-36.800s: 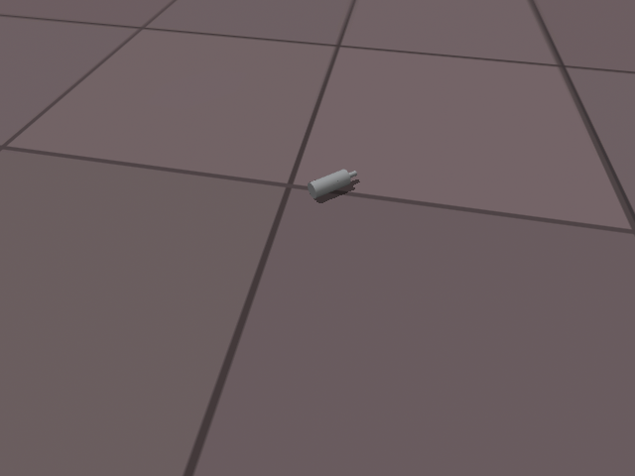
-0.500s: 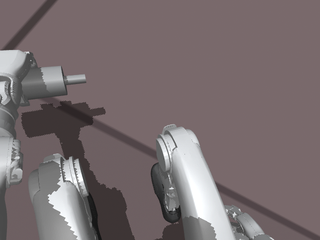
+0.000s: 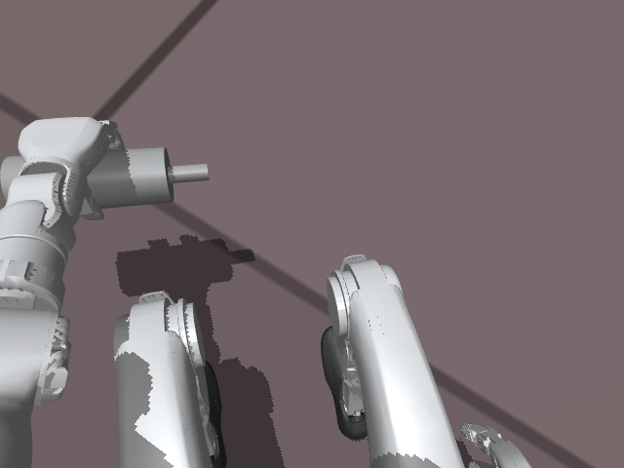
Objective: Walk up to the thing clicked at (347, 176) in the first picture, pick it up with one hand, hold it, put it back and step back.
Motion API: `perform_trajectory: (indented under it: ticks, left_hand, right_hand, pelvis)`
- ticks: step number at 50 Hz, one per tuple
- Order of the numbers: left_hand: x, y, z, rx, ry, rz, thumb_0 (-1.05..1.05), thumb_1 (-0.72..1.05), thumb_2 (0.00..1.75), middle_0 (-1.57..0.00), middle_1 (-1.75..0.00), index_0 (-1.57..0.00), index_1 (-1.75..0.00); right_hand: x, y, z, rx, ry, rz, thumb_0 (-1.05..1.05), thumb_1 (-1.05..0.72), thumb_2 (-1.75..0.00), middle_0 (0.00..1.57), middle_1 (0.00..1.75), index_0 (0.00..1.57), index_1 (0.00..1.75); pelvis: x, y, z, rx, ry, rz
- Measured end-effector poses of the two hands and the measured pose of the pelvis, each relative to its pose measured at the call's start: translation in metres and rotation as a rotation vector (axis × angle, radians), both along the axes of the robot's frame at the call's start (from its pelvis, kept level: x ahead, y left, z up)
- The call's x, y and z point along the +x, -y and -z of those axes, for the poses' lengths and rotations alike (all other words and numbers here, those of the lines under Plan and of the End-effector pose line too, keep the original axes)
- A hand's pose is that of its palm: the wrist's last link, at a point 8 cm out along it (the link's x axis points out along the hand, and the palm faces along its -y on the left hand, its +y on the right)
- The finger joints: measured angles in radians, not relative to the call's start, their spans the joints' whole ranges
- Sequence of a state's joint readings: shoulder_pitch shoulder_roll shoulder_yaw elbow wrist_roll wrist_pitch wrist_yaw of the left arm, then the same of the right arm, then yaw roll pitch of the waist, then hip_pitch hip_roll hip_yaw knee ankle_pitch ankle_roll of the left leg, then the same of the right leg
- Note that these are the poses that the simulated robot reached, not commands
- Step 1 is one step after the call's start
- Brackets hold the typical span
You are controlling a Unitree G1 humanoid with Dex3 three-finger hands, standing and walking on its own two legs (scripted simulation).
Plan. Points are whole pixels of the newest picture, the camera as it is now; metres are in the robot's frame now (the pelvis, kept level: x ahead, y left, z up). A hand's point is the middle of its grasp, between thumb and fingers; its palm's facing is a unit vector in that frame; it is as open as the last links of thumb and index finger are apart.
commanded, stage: lift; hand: left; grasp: from above
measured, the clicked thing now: (117, 178) +0.50 +0.19 -0.15
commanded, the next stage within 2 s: hold in 1.30 s
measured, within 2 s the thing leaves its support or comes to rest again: neither
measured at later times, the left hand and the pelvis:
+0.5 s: hand out of the picture +0.41 +0.24 +0.07, palm faces -0.45 -0.06 -0.89, open 10.5 cm; pelvis +0.01 +0.00 +0.15, yaw +3 degrees
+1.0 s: hand out of the picture +0.37 +0.23 +0.22, palm faces -0.47 -0.06 -0.88, open 10.5 cm; pelvis +0.04 +0.00 +0.31, yaw +3 degrees
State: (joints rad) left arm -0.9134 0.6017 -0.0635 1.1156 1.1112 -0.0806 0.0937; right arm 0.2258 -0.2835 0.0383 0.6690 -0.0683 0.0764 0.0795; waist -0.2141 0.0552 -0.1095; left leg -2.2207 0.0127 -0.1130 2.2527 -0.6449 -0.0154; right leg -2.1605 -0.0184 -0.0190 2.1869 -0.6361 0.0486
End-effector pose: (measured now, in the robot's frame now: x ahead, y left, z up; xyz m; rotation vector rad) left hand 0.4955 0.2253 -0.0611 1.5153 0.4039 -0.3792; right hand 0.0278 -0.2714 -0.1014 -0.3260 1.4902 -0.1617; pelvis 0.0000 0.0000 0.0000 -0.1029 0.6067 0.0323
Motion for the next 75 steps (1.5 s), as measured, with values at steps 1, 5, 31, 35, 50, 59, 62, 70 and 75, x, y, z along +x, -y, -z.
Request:
perform_trajectory:
  ticks: [1, 5, 31, 35, 50, 59, 62, 70, 75]
  left_hand:
    - [-0.003, -0.001, -0.006, -0.001, 0.002, 0.002, -0.01, -0.06, 0.51, -0.64, -0.61, -0.65, -0.58]
    - [-0.014, -0.006, -0.031, -0.004, 0.006, 0.003, -0.01, -0.06, 0.52, -0.64, -0.62, -0.65, -0.58]
    - [-0.099, -0.015, -0.243, -0.025, 0.034, -0.041, -0.01, -0.05, 0.49, -0.66, -0.57, -0.67, -0.54]
    - [-0.106, -0.017, -0.275, -0.023, 0.031, -0.052, -0.01, -0.05, 0.49, -0.67, -0.56, -0.68, -0.52]
    - [-0.115, -0.005, -0.343, -0.018, 0.010, -0.056, -0.01, -0.05, 0.50, -0.67, -0.55, -0.68, -0.51]
    - [-0.109, -0.005, -0.377, -0.013, 0.022, -0.079, -0.01, -0.06, 0.53, -0.68, -0.54, -0.68, -0.51]
    - [-0.107, -0.006, -0.386, -0.012, 0.021, -0.085, -0.01, -0.07, 0.54, -0.68, -0.54, -0.68, -0.51]
    - [-0.108, -0.007, -0.403, -0.019, 0.016, -0.077, -0.01, -0.07, 0.55, -0.68, -0.53, -0.68, -0.51]
    - [-0.107, -0.008, -0.412, -0.019, 0.017, -0.062, -0.01, -0.08, 0.56, -0.68, -0.53, -0.68, -0.51]
  right_hand:
    - [0.004, 0.000, -0.003, 0.000, 0.010, -0.001, 0.00, -0.91, -0.90, 0.20, 0.30, 0.20, 0.30]
    - [0.021, 0.001, -0.016, -0.002, 0.060, -0.007, 0.00, -0.91, -0.90, 0.20, 0.30, 0.20, 0.30]
    - [0.098, -0.020, -0.182, 0.031, 0.333, 0.022, 0.00, -0.90, -0.90, 0.20, 0.30, 0.20, 0.30]
    - [0.097, -0.021, -0.213, 0.029, 0.355, 0.036, 0.00, -0.90, -0.90, 0.20, 0.30, 0.20, 0.30]
    - [0.103, -0.014, -0.294, 0.013, 0.382, 0.058, 0.00, -0.90, -0.90, 0.20, 0.30, 0.20, 0.30]
    - [0.113, -0.011, -0.321, 0.028, 0.379, 0.060, 0.00, -0.90, -0.90, 0.20, 0.30, 0.20, 0.30]
    - [0.118, -0.011, -0.329, 0.033, 0.384, 0.061, 0.00, -0.90, -0.90, 0.20, 0.30, 0.20, 0.30]
    - [0.134, -0.011, -0.346, 0.037, 0.405, 0.061, 0.00, -0.90, -0.90, 0.20, 0.30, 0.20, 0.30]
    - [0.145, -0.013, -0.354, 0.038, 0.422, 0.059, 0.00, -0.90, -0.90, 0.20, 0.30, 0.20, 0.30]
  pelvis:
    - [0.000, 0.000, -0.004, 0.002, 0.000, -0.001]
    - [-0.001, -0.001, -0.021, 0.007, 0.001, -0.005]
    - [0.013, -0.001, -0.198, 0.056, 0.170, -0.027]
    - [0.018, -0.002, -0.227, 0.063, 0.214, -0.027]
    - [0.044, -0.001, -0.306, 0.084, 0.330, -0.025]
    - [0.058, 0.000, -0.336, 0.097, 0.379, -0.023]
    - [0.063, 0.000, -0.344, 0.100, 0.392, -0.023]
    - [0.073, -0.001, -0.360, 0.105, 0.424, -0.021]
    - [0.078, -0.002, -0.366, 0.106, 0.439, -0.020]
